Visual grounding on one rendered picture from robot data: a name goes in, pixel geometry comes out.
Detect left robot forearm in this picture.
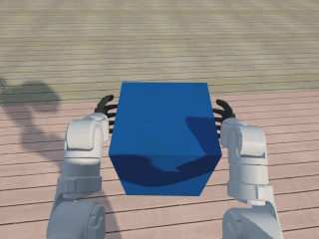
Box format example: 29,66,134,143
46,113,110,239

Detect robot right hand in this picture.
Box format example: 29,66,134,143
212,99,236,138

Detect carton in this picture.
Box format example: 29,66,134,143
108,82,222,196

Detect left robot upper arm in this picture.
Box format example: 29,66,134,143
47,201,106,239

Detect right robot forearm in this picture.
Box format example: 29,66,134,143
219,118,284,239

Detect right robot upper arm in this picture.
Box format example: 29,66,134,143
222,207,283,239

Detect robot left hand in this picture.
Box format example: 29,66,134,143
94,95,118,133

